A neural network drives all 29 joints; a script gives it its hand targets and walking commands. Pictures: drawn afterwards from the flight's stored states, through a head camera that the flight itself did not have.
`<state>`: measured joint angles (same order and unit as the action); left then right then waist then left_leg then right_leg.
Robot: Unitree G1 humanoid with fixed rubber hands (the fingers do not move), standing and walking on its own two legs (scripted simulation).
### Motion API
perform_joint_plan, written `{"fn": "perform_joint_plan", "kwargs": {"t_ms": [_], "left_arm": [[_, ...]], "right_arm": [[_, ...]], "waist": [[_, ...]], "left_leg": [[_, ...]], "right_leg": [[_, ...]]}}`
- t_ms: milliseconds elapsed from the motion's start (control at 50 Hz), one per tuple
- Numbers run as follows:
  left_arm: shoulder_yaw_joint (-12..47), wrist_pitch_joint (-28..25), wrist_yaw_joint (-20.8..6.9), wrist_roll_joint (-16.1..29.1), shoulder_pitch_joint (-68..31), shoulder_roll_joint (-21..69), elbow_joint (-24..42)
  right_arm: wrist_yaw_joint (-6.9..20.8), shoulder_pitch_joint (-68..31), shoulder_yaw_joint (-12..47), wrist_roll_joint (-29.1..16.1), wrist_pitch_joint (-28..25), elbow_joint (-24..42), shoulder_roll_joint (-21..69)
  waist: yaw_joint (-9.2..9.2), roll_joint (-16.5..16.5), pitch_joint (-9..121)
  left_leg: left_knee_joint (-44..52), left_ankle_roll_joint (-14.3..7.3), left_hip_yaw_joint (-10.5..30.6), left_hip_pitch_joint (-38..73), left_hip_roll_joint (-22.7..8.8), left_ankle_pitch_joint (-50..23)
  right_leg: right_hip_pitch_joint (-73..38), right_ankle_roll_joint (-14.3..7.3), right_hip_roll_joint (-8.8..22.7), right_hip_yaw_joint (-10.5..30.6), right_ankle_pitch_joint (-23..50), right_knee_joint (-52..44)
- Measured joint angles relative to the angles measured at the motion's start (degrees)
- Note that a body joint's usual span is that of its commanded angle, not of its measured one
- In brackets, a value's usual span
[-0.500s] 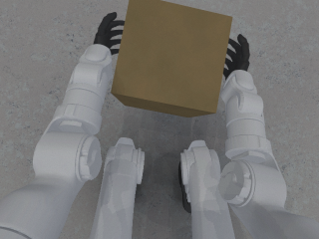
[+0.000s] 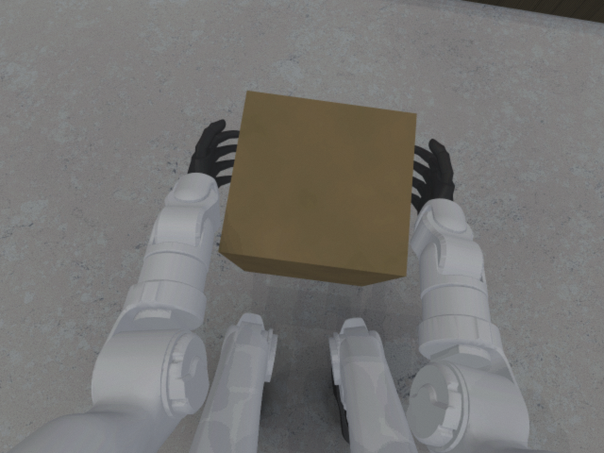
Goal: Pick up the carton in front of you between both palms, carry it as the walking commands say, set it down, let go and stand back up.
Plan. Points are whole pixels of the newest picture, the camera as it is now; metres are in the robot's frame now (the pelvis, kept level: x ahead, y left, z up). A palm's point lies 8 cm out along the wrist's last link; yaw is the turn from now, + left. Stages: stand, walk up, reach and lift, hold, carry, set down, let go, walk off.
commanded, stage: reach and lift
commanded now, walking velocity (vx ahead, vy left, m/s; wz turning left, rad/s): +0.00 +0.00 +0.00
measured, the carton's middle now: (315, 206) +0.45 +0.00 -0.12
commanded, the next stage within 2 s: hold in 1.96 s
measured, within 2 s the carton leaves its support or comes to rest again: neither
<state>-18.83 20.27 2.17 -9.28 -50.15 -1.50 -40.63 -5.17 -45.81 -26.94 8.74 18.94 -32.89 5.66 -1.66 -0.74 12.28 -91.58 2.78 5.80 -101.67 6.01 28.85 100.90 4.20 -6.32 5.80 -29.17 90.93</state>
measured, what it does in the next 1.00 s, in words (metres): rises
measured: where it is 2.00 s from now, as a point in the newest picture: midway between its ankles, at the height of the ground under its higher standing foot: (296, 411)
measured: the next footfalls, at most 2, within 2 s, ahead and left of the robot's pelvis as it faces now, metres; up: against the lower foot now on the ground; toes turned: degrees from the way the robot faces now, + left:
none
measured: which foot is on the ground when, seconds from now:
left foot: down 0.00-1.00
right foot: down 0.00-1.00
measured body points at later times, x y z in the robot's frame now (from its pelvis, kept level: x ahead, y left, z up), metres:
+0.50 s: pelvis +0.05 +0.00 +0.14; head +0.16 +0.01 +0.58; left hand +0.42 +0.15 +0.10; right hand +0.41 -0.16 +0.11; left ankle +0.09 +0.13 -0.52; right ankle +0.09 -0.14 -0.52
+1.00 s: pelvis +0.08 -0.01 +0.22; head +0.05 -0.01 +0.67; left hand +0.38 +0.15 +0.23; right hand +0.39 -0.16 +0.24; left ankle +0.09 +0.13 -0.52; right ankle +0.09 -0.14 -0.52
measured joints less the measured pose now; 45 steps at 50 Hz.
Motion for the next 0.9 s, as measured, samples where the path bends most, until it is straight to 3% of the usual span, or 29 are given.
{"fn": "perform_joint_plan", "kwargs": {"t_ms": [280,560,720,900], "left_arm": [[0.1,-2.1,0.3,-0.7,12.7,3.7,1.1],[1.9,-2.7,0.2,-1.1,25.6,6.7,5.6],[3.3,0.6,0.2,-1.2,31.8,7.9,9.8],[5.1,8.4,0.5,-2.5,37.0,9.7,17.0]], "right_arm": [[0.9,11.0,2.7,0.7,-1.9,-1.5,1.5],[2.0,22.4,6.4,1.8,-2.4,1.1,3.1],[2.3,28.0,8.8,2.1,1.0,4.4,3.6],[3.3,31.6,12.0,2.9,8.7,9.4,2.8]], "waist": [[0.19,0.3,1.4],[0.59,0.3,-1.0],[0.92,0.3,-3.1],[1.3,0.5,-5.5]], "left_leg": [[16.4,-0.8,0.8,22.9,-0.5,-1.5],[36.2,-1.3,1.7,48.8,-1.4,-6.0],[48.7,-1.6,2.1,65.1,-2.2,-9.7],[61.1,-1.8,2.6,82.5,-3.1,-13.9]], "right_leg": [[-22.8,-1.2,0.6,1.0,1.6,-16.2],[-48.4,-2.3,1.8,1.9,6.0,-35.6],[-64.5,-2.9,2.6,2.4,9.6,-47.9],[-81.9,-3.3,3.4,2.6,13.8,-60.3]]}}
